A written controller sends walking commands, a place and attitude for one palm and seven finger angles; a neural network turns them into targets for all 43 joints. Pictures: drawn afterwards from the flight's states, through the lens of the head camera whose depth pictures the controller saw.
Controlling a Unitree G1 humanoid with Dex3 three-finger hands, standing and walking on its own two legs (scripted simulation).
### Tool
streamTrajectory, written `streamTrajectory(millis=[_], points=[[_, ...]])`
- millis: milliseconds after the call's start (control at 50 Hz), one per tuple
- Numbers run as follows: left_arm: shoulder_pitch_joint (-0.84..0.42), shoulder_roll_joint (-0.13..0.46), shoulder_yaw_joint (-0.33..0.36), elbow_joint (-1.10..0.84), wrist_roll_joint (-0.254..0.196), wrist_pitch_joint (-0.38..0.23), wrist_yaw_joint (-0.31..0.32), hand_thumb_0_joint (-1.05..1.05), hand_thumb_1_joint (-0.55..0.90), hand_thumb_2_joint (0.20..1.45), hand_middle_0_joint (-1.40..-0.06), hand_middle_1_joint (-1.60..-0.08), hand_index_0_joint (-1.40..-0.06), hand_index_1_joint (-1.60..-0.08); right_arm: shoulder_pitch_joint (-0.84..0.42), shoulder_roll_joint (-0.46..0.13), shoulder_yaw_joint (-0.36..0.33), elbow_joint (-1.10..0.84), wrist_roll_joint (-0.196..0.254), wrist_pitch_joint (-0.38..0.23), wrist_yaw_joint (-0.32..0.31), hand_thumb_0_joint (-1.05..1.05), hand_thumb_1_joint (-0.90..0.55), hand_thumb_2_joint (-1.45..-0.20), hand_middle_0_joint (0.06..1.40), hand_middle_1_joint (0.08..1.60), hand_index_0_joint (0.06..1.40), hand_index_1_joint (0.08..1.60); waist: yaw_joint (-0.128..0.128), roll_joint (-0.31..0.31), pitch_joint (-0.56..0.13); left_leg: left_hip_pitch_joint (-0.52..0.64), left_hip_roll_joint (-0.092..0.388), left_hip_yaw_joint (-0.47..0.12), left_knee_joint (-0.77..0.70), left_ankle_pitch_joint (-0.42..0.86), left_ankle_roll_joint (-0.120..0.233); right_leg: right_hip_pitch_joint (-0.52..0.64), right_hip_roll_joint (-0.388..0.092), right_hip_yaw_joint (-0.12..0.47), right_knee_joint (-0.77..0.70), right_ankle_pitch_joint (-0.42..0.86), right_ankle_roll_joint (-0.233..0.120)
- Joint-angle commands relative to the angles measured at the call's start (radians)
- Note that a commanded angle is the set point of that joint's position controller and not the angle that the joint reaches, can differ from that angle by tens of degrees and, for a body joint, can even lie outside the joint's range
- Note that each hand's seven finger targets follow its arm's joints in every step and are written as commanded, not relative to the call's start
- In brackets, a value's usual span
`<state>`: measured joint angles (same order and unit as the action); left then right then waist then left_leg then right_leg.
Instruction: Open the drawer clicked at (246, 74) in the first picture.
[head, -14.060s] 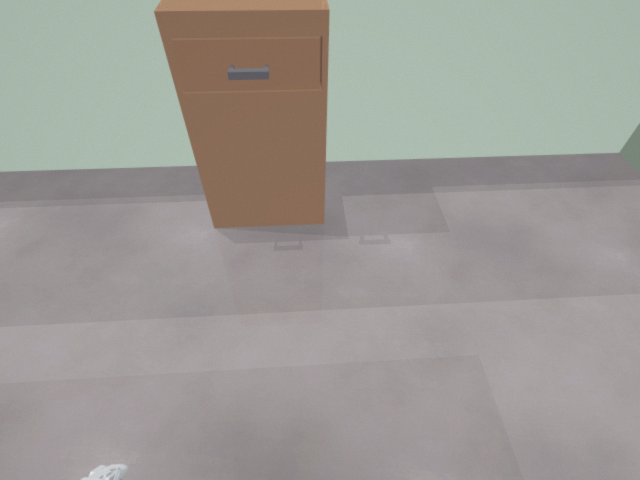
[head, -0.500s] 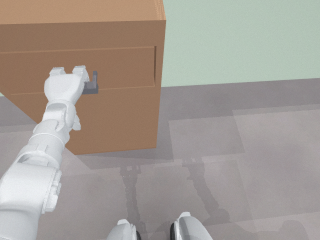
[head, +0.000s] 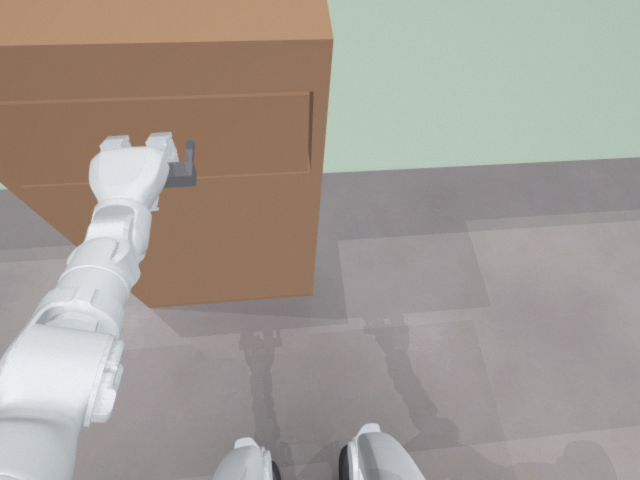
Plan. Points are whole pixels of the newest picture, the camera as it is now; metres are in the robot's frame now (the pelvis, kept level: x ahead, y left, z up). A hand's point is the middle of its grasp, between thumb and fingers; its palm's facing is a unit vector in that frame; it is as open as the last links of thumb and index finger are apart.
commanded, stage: close the thumb around the handle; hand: left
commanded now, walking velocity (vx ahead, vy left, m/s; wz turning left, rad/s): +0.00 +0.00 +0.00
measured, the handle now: (149, 162) +0.54 +0.20 +0.01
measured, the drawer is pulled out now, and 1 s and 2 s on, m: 0.00 0.05 0.08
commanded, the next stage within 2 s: pull the drawer open in 0.08 s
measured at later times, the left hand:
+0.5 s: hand (147, 203) +0.49 +0.20 -0.01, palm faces -0.07 -0.05 -1.00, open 5.6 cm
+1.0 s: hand (143, 235) +0.44 +0.20 -0.01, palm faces -0.05 -0.05 -1.00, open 5.5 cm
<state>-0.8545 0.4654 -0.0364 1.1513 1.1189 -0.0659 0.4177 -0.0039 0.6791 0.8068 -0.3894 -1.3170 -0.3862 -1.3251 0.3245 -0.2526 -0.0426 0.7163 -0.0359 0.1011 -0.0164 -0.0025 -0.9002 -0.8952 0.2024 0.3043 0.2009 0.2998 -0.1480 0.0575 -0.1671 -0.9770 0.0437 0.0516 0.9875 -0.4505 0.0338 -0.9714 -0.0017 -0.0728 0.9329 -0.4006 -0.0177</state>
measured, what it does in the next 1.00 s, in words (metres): stands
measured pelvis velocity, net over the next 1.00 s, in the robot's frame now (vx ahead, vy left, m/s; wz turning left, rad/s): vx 0.05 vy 0.01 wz -0.04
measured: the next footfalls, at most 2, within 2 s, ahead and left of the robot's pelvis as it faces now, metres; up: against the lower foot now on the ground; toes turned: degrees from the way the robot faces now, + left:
none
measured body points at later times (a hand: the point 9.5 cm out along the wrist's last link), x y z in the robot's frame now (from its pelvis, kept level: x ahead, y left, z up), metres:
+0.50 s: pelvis +0.01 +0.01 +0.01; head +0.13 +0.00 +0.44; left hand +0.48 +0.20 +0.04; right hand +0.00 -0.27 -0.12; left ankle +0.00 +0.10 -0.67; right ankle +0.01 -0.11 -0.67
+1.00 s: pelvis +0.05 +0.01 +0.02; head +0.14 +0.00 +0.46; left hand +0.43 +0.20 +0.04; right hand +0.13 -0.26 -0.11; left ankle +0.00 +0.10 -0.67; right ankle +0.01 -0.11 -0.67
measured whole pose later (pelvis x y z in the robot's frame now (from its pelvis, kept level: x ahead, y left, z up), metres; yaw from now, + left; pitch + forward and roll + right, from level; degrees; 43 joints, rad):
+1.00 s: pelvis +0.05 +0.01 +0.02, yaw -2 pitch +21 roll -2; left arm -0.36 0.33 -0.08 0.68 1.11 0.02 0.46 0.01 0.72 0.78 -0.34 -1.35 -0.42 -1.35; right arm 0.23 -0.23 -0.07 0.64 -0.02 0.15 0.01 0.00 -0.90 -0.90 0.20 0.30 0.20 0.30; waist -0.05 0.05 -0.18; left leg -0.73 0.03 0.08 0.85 -0.47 0.04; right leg -0.74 0.01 -0.02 0.80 -0.41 0.00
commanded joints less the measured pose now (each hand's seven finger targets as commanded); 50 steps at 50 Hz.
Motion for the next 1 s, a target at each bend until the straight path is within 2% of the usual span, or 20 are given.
streamTrajectory(millis=[0, 60, 160, 240, 320, 400, 420, 480, 520, 580, 600, 640, 660, 700, 740, 820, 860, 900, 940, 980], points=[[-0.412, 0.233, 0.059, -0.213, -0.005, -0.005, 0.041, 0.0, 0.9, 0.9, -0.4, -1.35, -0.4, -1.35, 0.181, -0.165, -0.06, -0.034, -0.009, -0.006, -0.008, 0.0, -0.9, -0.9, 0.2, 0.3, 0.2, 0.3, -0.017, 0.048, -0.474, 0.342, -0.048, -0.059, -0.071, 0.404, 0.011, 0.231, 0.051, 0.039, -0.089, 0.327, -0.013], [-0.401, 0.254, 0.073, -0.181, -0.008, -0.005, 0.049, 0.0, 0.9, 0.9, -0.4, -1.35, -0.4, -1.35, 0.176, -0.17, -0.058, -0.028, -0.009, -0.009, -0.008, 0.0, -0.9, -0.9, 0.2, 0.3, 0.2, 0.3, -0.021, 0.028, -0.443, 0.306, -0.049, -0.057, -0.07, 0.357, 0.014, 0.223, 0.051, 0.041, -0.094, 0.292, -0.011], [-0.444, 0.282, 0.079, -0.17, -0.001, 0.014, 0.056, 0.0, 0.9, 0.9, -0.4, -1.35, -0.4, -1.35, 0.183, -0.177, -0.056, -0.02, -0.009, -0.011, -0.011, 0.0, -0.9, -0.9, 0.2, 0.3, 0.2, 0.3, -0.029, 0.026, -0.451, 0.291, -0.051, -0.059, -0.068, 0.346, 0.016, 0.215, 0.05, 0.042, -0.09, 0.282, -0.01], [-0.362, 0.264, 0.085, -0.173, -0.015, 0.014, 0.045, 0.0, 0.9, 0.9, -0.4, -1.35, -0.4, -1.35, 0.182, -0.173, -0.055, -0.029, -0.006, -0.006, -0.007, 0.0, -0.9, -0.9, 0.2, 0.3, 0.2, 0.3, 0.002, 0.027, -0.47, 0.317, -0.051, -0.058, -0.081, 0.379, 0.012, 0.248, 0.051, 0.038, -0.088, 0.31, -0.014], [-0.274, 0.212, 0.077, -0.219, -0.029, -0.002, 0.036, 0.0, 0.9, 0.9, -0.4, -1.35, -0.4, -1.35, 0.172, -0.165, -0.064, -0.041, -0.006, -0.003, -0.001, 0.0, -0.9, -0.9, 0.2, 0.3, 0.2, 0.3, 0.024, 0.032, -0.505, 0.375, -0.044, -0.057, -0.088, 0.434, 0.008, 0.27, 0.055, 0.034, -0.091, 0.345, -0.016], [-0.113, 0.207, 0.103, -0.261, -0.039, -0.017, 0.036, 0.0, 0.9, 0.9, -0.4, -1.35, -0.4, -1.35, 0.152, -0.162, -0.068, -0.055, -0.004, 0.004, 0.005, 0.0, -0.9, -0.9, 0.2, 0.3, 0.2, 0.3, 0.069, 0.011, -0.495, 0.373, -0.043, -0.039, -0.104, 0.467, 0.007, 0.336, 0.055, 0.04, -0.099, 0.402, -0.015], [-0.102, 0.193, 0.099, -0.275, -0.042, -0.021, 0.037, 0.0, 0.9, 0.9, -0.4, -1.35, -0.4, -1.35, 0.147, -0.161, -0.069, -0.056, -0.005, 0.005, 0.007, 0.0, -0.9, -0.9, 0.2, 0.3, 0.2, 0.3, 0.068, 0.009, -0.496, 0.377, -0.042, -0.04, -0.106, 0.485, 0.006, 0.344, 0.053, 0.039, -0.097, 0.42, -0.016], [-0.001, 0.181, 0.11, -0.336, -0.031, -0.023, 0.056, 0.0, 0.9, 0.9, -0.4, -1.35, -0.4, -1.35, 0.133, -0.157, -0.076, -0.064, -0.004, 0.011, 0.011, 0.0, -0.9, -0.9, 0.2, 0.3, 0.2, 0.3, 0.096, 0.005, -0.489, 0.401, -0.037, -0.034, -0.116, 0.554, 0.004, 0.37, 0.053, 0.038, -0.098, 0.469, -0.017], [0.036, 0.157, 0.107, -0.371, -0.029, -0.017, 0.07, 0.0, 0.9, 0.9, -0.4, -1.35, -0.4, -1.35, 0.122, -0.154, -0.08, -0.065, -0.006, 0.017, 0.016, 0.0, -0.9, -0.9, 0.2, 0.3, 0.2, 0.3, 0.098, 0.007, -0.487, 0.433, -0.031, -0.037, -0.115, 0.62, 0.002, 0.367, 0.05, 0.036, -0.1, 0.497, -0.017], [0.09, 0.126, 0.091, -0.389, -0.026, 0.009, 0.084, 0.0, 0.9, 0.9, -0.4, -1.35, -0.4, -1.35, 0.112, -0.153, -0.083, -0.069, -0.003, 0.025, 0.022, 0.0, -0.9, -0.9, 0.2, 0.3, 0.2, 0.3, 0.098, -0.018, -0.443, 0.435, -0.028, -0.032, -0.13, 0.632, 0.001, 0.382, 0.051, 0.032, -0.112, 0.514, -0.016], [0.081, 0.133, 0.094, -0.405, -0.023, 0.015, 0.088, 0.0, 0.9, 0.9, -0.4, -1.35, -0.4, -1.35, 0.106, -0.153, -0.084, -0.067, -0.004, 0.027, 0.022, 0.0, -0.9, -0.9, 0.2, 0.3, 0.2, 0.3, 0.096, -0.019, -0.437, 0.437, -0.028, -0.03, -0.134, 0.63, 0.001, 0.389, 0.049, 0.035, -0.116, 0.521, -0.016], [0.132, 0.132, 0.1, -0.438, -0.025, 0.029, 0.092, 0.0, 0.9, 0.9, -0.4, -1.35, -0.4, -1.35, 0.096, -0.149, -0.083, -0.076, -0.003, 0.032, 0.023, 0.0, -0.9, -0.9, 0.2, 0.3, 0.2, 0.3, 0.111, -0.002, -0.454, 0.454, -0.031, -0.026, -0.139, 0.669, 0.0, 0.42, 0.045, 0.041, -0.118, 0.562, -0.017], [0.156, 0.134, 0.106, -0.442, -0.023, 0.039, 0.093, 0.0, 0.9, 0.9, -0.4, -1.35, -0.4, -1.35, 0.088, -0.147, -0.082, -0.077, -0.002, 0.035, 0.022, 0.0, -0.9, -0.9, 0.2, 0.3, 0.2, 0.3, 0.115, -0.01, -0.436, 0.457, -0.03, -0.026, -0.143, 0.677, -0.001, 0.424, 0.046, 0.039, -0.12, 0.566, -0.018], [0.178, 0.094, 0.076, -0.465, -0.029, 0.052, 0.09, 0.0, 0.9, 0.9, -0.4, -1.35, -0.4, -1.35, 0.075, -0.143, -0.082, -0.088, 0.003, 0.035, 0.022, 0.0, -0.9, -0.9, 0.2, 0.3, 0.2, 0.3, 0.108, -0.029, -0.418, 0.462, -0.03, -0.025, -0.153, 0.674, -0.001, 0.435, 0.045, 0.035, -0.132, 0.569, -0.017], [0.203, 0.106, 0.09, -0.495, -0.028, 0.06, 0.087, 0.0, 0.9, 0.9, -0.4, -1.35, -0.4, -1.35, 0.064, -0.142, -0.081, -0.096, 0.004, 0.037, 0.02, 0.0, -0.9, -0.9, 0.2, 0.3, 0.2, 0.3, 0.118, -0.02, -0.42, 0.484, -0.027, -0.029, -0.158, 0.708, -0.002, 0.441, 0.043, 0.038, -0.131, 0.577, -0.017], [0.268, 0.05, 0.057, -0.572, -0.036, 0.076, 0.082, 0.0, 0.9, 0.9, -0.4, -1.35, -0.4, -1.35, 0.04, -0.133, -0.082, -0.119, 0.005, 0.036, 0.021, 0.0, -0.9, -0.9, 0.2, 0.3, 0.2, 0.3, 0.119, -0.005, -0.432, 0.538, -0.02, -0.037, -0.159, 0.785, -0.005, 0.447, 0.043, 0.034, -0.137, 0.6, -0.017], [0.324, 0.044, 0.057, -0.602, -0.032, 0.083, 0.081, 0.0, 0.9, 0.9, -0.4, -1.35, -0.4, -1.35, 0.027, -0.13, -0.079, -0.13, 0.006, 0.036, 0.021, 0.0, -0.9, -0.9, 0.2, 0.3, 0.2, 0.3, 0.13, -0.008, -0.429, 0.548, -0.02, -0.036, -0.162, 0.796, -0.007, 0.456, 0.043, 0.034, -0.138, 0.605, -0.017], [0.329, -0.001, 0.019, -0.63, -0.031, 0.089, 0.081, 0.0, 0.9, 0.9, -0.4, -1.35, -0.4, -1.35, 0.01, -0.125, -0.079, -0.139, 0.007, 0.033, 0.023, 0.0, -0.9, -0.9, 0.2, 0.3, 0.2, 0.3, 0.118, -0.002, -0.395, 0.557, -0.019, -0.038, -0.165, 0.773, -0.008, 0.435, 0.043, 0.029, -0.148, 0.577, -0.017], [0.345, 0.032, 0.049, -0.648, -0.025, 0.095, 0.085, 0.0, 0.9, 0.9, -0.4, -1.35, -0.4, -1.35, -0.001, -0.127, -0.076, -0.142, 0.005, 0.034, 0.021, 0.0, -0.9, -0.9, 0.2, 0.3, 0.2, 0.3, 0.126, -0.005, -0.397, 0.558, -0.02, -0.034, -0.166, 0.772, -0.008, 0.449, 0.041, 0.032, -0.146, 0.588, -0.018], [0.392, 0.021, 0.046, -0.655, -0.028, 0.103, 0.084, 0.0, 0.9, 0.9, -0.4, -1.35, -0.4, -1.35, -0.01, -0.124, -0.074, -0.15, 0.005, 0.03, 0.018, 0.0, -0.9, -0.9, 0.2, 0.3, 0.2, 0.3, 0.131, -0.022, -0.394, 0.542, -0.027, -0.026, -0.169, 0.761, -0.006, 0.479, 0.04, 0.034, -0.149, 0.622, -0.018]])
